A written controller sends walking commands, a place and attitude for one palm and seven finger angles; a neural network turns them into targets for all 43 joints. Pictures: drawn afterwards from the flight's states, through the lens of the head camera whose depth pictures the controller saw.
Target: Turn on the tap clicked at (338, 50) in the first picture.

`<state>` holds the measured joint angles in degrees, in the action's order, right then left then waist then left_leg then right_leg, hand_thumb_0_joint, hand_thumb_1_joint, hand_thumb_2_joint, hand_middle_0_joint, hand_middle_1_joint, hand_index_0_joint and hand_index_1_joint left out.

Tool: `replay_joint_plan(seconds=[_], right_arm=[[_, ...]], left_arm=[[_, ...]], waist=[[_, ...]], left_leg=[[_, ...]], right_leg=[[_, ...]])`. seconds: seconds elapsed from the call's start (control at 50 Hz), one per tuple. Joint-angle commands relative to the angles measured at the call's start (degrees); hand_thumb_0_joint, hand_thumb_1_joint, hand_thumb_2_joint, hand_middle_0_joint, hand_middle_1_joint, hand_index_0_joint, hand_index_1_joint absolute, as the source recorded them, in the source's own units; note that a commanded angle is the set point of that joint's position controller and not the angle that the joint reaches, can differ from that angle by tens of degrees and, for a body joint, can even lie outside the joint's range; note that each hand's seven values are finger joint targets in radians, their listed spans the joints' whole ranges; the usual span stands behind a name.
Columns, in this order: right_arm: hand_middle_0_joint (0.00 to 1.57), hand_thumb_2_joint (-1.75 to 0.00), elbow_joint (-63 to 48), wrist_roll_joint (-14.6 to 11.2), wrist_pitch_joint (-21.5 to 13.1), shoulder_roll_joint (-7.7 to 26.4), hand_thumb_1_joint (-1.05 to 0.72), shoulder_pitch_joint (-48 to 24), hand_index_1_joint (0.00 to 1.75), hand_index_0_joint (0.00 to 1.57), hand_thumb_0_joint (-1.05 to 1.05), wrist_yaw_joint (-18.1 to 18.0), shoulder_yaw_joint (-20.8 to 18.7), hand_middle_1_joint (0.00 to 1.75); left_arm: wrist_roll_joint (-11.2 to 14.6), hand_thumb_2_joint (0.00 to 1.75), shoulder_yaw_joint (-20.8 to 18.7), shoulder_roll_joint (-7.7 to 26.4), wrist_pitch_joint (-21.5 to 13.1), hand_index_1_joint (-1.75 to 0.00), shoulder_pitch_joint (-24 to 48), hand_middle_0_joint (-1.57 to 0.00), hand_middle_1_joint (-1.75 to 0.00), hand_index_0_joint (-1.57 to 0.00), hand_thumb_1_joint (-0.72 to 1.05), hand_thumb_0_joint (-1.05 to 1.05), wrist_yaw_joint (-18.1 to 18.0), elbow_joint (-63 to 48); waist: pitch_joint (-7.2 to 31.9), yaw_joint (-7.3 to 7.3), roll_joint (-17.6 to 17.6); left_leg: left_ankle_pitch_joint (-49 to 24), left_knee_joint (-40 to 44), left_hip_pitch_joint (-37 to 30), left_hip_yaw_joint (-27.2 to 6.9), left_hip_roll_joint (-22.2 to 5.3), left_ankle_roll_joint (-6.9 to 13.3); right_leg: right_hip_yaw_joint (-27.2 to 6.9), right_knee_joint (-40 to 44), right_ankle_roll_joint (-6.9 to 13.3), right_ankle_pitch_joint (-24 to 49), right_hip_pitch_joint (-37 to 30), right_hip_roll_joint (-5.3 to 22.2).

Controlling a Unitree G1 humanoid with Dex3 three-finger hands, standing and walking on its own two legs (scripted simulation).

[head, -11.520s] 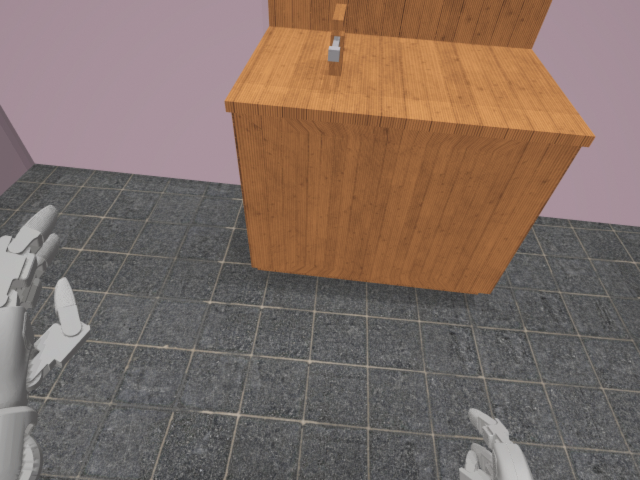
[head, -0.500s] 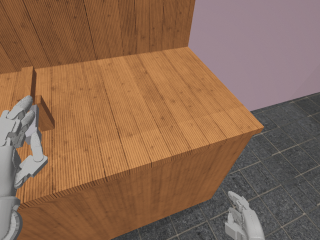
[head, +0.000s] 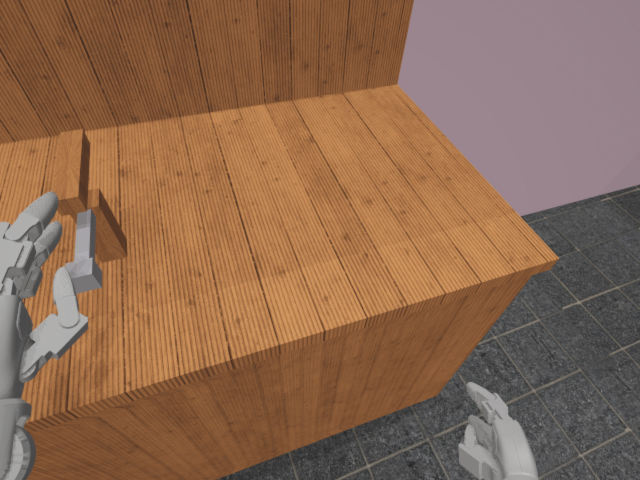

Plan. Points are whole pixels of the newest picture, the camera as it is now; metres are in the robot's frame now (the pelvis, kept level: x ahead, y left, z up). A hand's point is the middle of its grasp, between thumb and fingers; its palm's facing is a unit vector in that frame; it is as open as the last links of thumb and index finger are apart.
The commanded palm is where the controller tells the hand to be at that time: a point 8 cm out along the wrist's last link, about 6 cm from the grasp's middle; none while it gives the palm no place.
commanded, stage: come to a stop and stand still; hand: left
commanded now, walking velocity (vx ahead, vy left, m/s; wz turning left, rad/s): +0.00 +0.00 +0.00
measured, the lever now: (84, 275) +0.30 +0.30 +0.10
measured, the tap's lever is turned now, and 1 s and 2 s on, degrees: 0 0 0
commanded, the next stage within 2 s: look again from close up in 0.34 s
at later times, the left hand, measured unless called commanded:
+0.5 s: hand (46, 286) +0.23 +0.27 +0.18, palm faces +0.40 -0.79 -0.46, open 7.4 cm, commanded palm +0.16 +0.28 +0.18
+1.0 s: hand (77, 283) +0.24 +0.25 +0.17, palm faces +0.37 -0.84 -0.41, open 7.4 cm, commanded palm +0.18 +0.28 +0.18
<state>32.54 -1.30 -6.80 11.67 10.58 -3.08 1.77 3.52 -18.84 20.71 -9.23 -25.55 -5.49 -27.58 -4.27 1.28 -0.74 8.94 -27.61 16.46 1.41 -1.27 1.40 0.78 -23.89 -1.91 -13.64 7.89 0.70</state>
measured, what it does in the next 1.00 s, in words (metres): stands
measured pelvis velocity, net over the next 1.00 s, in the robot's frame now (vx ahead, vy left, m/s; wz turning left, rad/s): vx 0.01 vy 0.01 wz -0.03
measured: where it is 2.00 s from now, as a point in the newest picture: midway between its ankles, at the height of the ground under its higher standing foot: outside the picture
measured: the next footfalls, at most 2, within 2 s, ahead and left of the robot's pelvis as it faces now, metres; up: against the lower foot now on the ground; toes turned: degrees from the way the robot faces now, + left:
none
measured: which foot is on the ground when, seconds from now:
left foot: down 0.00-1.00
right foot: down 0.00-1.00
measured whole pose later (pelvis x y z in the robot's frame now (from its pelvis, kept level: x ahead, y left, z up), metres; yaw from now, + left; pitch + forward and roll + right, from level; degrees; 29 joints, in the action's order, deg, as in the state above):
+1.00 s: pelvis +0.01 +0.01 +0.00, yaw -2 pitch +0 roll -2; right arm 31.8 -0.1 -10.6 9.1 10.6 -0.7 1.0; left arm 1.5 -24.0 23.0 -14.8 -20.9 -5.2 -31.1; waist -7.6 2.6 2.9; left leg 10.6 -29.8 19.5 3.2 -1.7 1.9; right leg -0.8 -26.2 -2.0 -14.9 11.6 0.8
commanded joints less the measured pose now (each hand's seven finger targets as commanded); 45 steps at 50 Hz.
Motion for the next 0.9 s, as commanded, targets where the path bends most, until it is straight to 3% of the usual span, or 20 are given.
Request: replay_joint_plan(seconds=[0.0,0.18,0.26,0.28,0.36,0.4,0.42,0.44,0.46,0.48,0.5,0.56,0.6,0.64,0.66,0.68,0.76,0.78,0.84,0.88], right_arm=[[0.2,-0.9,-9.21,0.1,-3.6,7.24,-0.9,-5.71,0.3,0.2,0.0,-0.24,-2.65,0.3],[0.2,-0.9,-8.67,0.85,-3.59,6.82,-0.9,-6.22,0.3,0.2,0.0,0.06,-1.96,0.3],[0.2,-0.9,-8.92,0.5,-3.8,6.68,-0.9,-6.92,0.3,0.2,0.0,0.07,-2.05,0.3],[0.2,-0.9,-8.56,0.86,-3.56,6.77,-0.9,-6.18,0.3,0.2,0.0,0.05,-2.03,0.3],[0.2,-0.9,-8.9,0.33,-3.54,6.77,-0.9,-7.12,0.3,0.2,0.0,0.02,-2.22,0.3],[0.2,-0.9,-8.89,0.38,-3.29,6.79,-0.9,-6.1,0.3,0.2,0.0,0.03,-2.51,0.3],[0.2,-0.9,-7.72,3.5,-4.33,9.27,-0.9,-1.38,0.3,0.2,0.0,0.03,-4.25,0.3],[0.2,-0.9,-3.85,1.6,-4.07,1.78,-0.9,-3.23,0.3,0.2,0.0,-0.17,-1.71,0.3],[0.2,-0.9,-7.56,-0.19,-4.67,6.69,-0.9,-2.02,0.3,0.2,0.0,0.74,-5.49,0.3],[0.2,-0.9,-8.61,-0.21,-4.72,7.31,-0.9,-0.97,0.3,0.2,0.0,1.41,-5.49,0.3],[0.2,-0.9,-9.38,-0.34,-4.76,7.17,-0.9,-2.07,0.3,0.2,0.0,2.39,-5.17,0.3],[0.2,-0.9,-9.77,-0.77,-4.86,6.29,-0.9,-4.88,0.3,0.2,0.0,3.43,-4.23,0.3],[0.2,-0.9,-10.3,-0.3,-4.63,6.89,-0.9,-5.35,0.3,0.2,0.0,2.75,-4.24,0.3],[0.2,-0.9,-9.97,0.16,-4.41,6.67,-0.9,-4.83,0.3,0.2,0.0,1.55,-4.12,0.3],[0.2,-0.9,-9.77,0.16,-3.99,6.91,-0.9,-6.04,0.3,0.2,0.0,1.0,-3.88,0.3],[0.2,-0.9,-9.64,0.46,-3.89,6.87,-0.9,-5.14,0.3,0.2,0.0,0.59,-3.98,0.3],[0.2,-0.9,-9.65,0.37,-5.12,6.72,-0.9,-5.32,0.3,0.2,0.0,0.18,-3.6,0.3],[0.2,-0.9,-9.41,0.53,-5.43,6.75,-0.9,-4.47,0.3,0.2,0.0,0.07,-3.79,0.3],[0.2,-0.9,-9.58,0.44,-6.81,6.36,-0.9,-2.92,0.3,0.2,0.0,0.65,-3.93,0.3],[0.2,-0.9,-8.76,0.71,-6.98,6.85,-0.9,-2.34,0.3,0.2,0.0,1.29,-4.09,0.3]], left_arm=[[-0.02,0.9,-5.85,8.57,-4.01,-0.3,4.14,-0.2,-0.3,-0.2,0.9,0.0,-1.06,-12.77],[-0.23,0.9,-4.99,7.89,-3.56,-0.3,5.21,-0.2,-0.3,-0.2,0.9,0.0,-1.08,-13.19],[-0.34,0.9,-6.75,9.75,-3.23,-0.3,4.74,-0.2,-0.3,-0.2,0.9,0.0,-1.57,-14.4],[-0.17,0.9,-4.76,7.53,-3.41,-0.3,4.55,-0.2,-0.3,-0.2,0.9,0.0,-1.23,-13.36],[-0.28,0.9,-6.45,9.4,-2.91,-0.3,3.97,-0.2,-0.3,-0.2,0.9,0.0,-1.61,-13.53],[-0.11,0.9,-5.27,8.14,-3.11,-0.3,4.34,-0.2,-0.3,-0.2,0.9,0.0,-1.29,-13.06],[-8.65,0.9,-41.6,57.03,-9.25,-0.3,61.08,-0.2,-0.3,-0.2,0.9,0.0,-1.47,-22.62],[-3.29,0.9,-15.79,18.11,-7.36,-0.3,29.69,-0.2,-0.3,-0.2,0.9,0.0,0.85,7.95],[-1.26,0.9,-10.56,9.92,-5.6,-0.3,16.67,-0.2,-0.3,-0.2,0.9,0.0,0.76,7.57],[-1.43,0.9,-7.33,9.1,-6.52,-0.3,16.37,-0.2,-0.3,-0.2,0.9,0.0,1.25,1.67],[-0.96,0.9,-5.96,8.57,-6.76,-0.3,12.5,-0.2,-0.3,-0.2,0.9,0.0,1.45,-3.81],[-1.02,0.9,-3.64,5.93,-5.99,-0.3,2.43,-0.2,-0.3,-0.2,0.9,0.0,0.69,-7.2],[-1.35,0.9,-6.7,10.05,-6.27,-0.3,3.8,-0.2,-0.3,-0.2,0.9,0.0,0.19,-9.19],[-1.29,0.9,-10.12,12.42,-7.13,-0.3,4.44,-0.2,-0.3,-0.2,0.9,0.0,-0.22,-8.32],[-1.54,0.9,-13.29,15.9,-7.29,-0.3,6.33,-0.2,-0.3,-0.2,0.9,0.0,-0.92,-10.12],[-1.28,0.9,-11.61,13.2,-7.78,-0.3,6.94,-0.2,-0.3,-0.2,0.9,0.0,-0.7,-9.18],[-1.79,0.9,-12.26,14.12,-9.24,-0.3,10.11,-0.2,-0.3,-0.2,0.9,0.0,-1.06,-14.66],[-1.59,0.9,-11.4,12.72,-9.3,-0.3,9.44,-0.2,-0.3,-0.2,0.9,0.0,-1.09,-14.21],[-1.53,0.9,-9.84,10.91,-9.51,-0.3,6.95,-0.2,-0.3,-0.2,0.9,0.0,-0.92,-16.04],[-1.7,0.9,-8.4,9.1,-9.04,-0.3,5.42,-0.2,-0.3,-0.2,0.9,0.0,-0.61,-14.58]], waist=[[9.07,-0.55,-5.03],[9.23,-0.26,-4.98],[10.21,0.0,-5.53],[9.71,-0.22,-4.93],[9.44,-0.15,-4.51],[9.04,-0.52,-4.82],[1.45,1.84,9.23],[11.79,-0.6,9.01],[15.73,1.55,-6.3],[17.53,0.99,-9.63],[15.55,0.95,-9.8],[10.0,1.11,-1.15],[6.35,0.74,4.05],[4.94,0.29,5.87],[4.27,0.3,2.68],[4.86,-0.22,1.32],[8.87,0.24,-7.91],[9.46,0.28,-7.47],[11.14,0.44,-5.12],[11.94,0.47,-6.77]], left_leg=[[6.54,9.42,-8.05,-8.38,-5.85,0.77],[8.66,11.12,-8.12,-8.82,-5.85,0.19],[6.43,11.23,-9.87,-8.63,-5.85,-0.38],[7.4,11.24,-8.52,-8.75,-5.8,-0.22],[6.54,10.3,-9.46,-7.83,-5.48,-0.39],[6.75,9.79,-8.35,-7.41,-5.39,0.0],[3.12,-0.25,4.33,-3.17,-5.5,0.96],[-5.01,1.33,-7.68,-3.2,-0.83,0.5],[-9.2,3.26,-15.7,-0.85,-1.99,-0.44],[-9.76,2.16,-13.84,-0.69,-3.18,0.08],[-8.71,3.09,-11.86,-1.68,-3.45,0.25],[2.66,4.06,-6.22,-1.36,-2.83,-0.12],[9.78,4.11,-3.59,-1.1,-1.96,-0.69],[11.9,3.72,-3.79,-1.42,-1.23,-0.72],[11.39,4.48,-4.72,-1.4,-1.67,-0.71],[12.88,5.75,-3.5,-2.68,-2.19,-0.12],[10.29,8.51,-4.71,-4.53,-3.86,0.81],[9.6,9.18,-4.39,-5.38,-4.82,1.18],[-3.82,5.96,-7.6,-4.96,-6.23,1.01],[-12.05,5.75,-8.28,-5.59,-8.08,0.89]], right_leg=[[-1.98,3.89,2.76,3.76,3.03,2.46],[-1.68,4.72,2.89,3.4,2.49,1.82],[-1.8,4.37,3.06,3.68,2.3,2.17],[-1.46,4.55,2.94,3.83,2.15,1.77],[-2.1,5.39,3.2,3.63,2.77,2.57],[-2.19,5.8,3.19,4.49,2.45,2.75],[-5.52,9.44,3.65,7.49,8.23,6.14],[-6.11,4.67,5.27,7.72,8.91,6.23],[-5.2,0.3,5.82,10.51,6.41,3.36],[-4.43,-0.21,4.55,9.87,4.45,2.8],[-4.08,-0.04,3.71,8.02,3.26,2.37],[-3.01,3.44,2.9,3.21,3.64,1.99],[-3.6,6.67,2.93,-3.54,6.7,2.31],[-4.73,8.68,3.43,-9.61,10.0,2.79],[-3.99,8.2,3.26,-9.65,11.19,2.46],[-3.22,7.18,3.21,-9.12,9.4,2.15],[-1.23,1.94,2.81,-0.41,3.28,0.57],[-0.64,1.63,2.51,0.89,2.05,0.3],[-0.67,0.53,2.28,7.33,1.92,0.37],[0.79,-2.02,1.85,7.29,2.83,-0.36]])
